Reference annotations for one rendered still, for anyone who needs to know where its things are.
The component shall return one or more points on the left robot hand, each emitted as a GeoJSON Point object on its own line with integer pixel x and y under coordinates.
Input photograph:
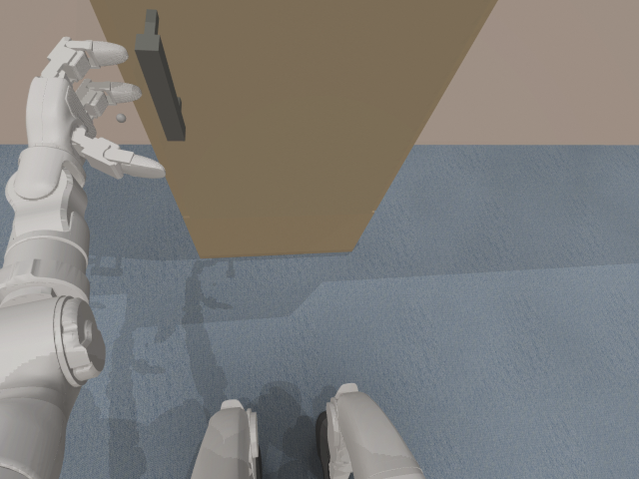
{"type": "Point", "coordinates": [55, 111]}

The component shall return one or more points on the cupboard door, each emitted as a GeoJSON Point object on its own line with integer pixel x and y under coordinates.
{"type": "Point", "coordinates": [296, 107]}

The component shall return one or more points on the left robot forearm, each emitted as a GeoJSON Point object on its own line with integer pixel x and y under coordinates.
{"type": "Point", "coordinates": [48, 250]}

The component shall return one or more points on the handle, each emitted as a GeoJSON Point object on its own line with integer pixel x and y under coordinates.
{"type": "Point", "coordinates": [152, 58]}

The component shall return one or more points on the robot thigh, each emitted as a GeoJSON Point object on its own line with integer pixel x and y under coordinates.
{"type": "Point", "coordinates": [230, 443]}
{"type": "Point", "coordinates": [375, 448]}

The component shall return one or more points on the left robot upper arm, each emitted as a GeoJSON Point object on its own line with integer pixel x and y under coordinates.
{"type": "Point", "coordinates": [49, 348]}

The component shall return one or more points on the left robot thigh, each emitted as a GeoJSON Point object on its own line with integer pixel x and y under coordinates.
{"type": "Point", "coordinates": [230, 443]}

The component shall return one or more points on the right robot thigh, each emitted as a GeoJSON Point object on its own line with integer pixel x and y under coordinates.
{"type": "Point", "coordinates": [375, 448]}

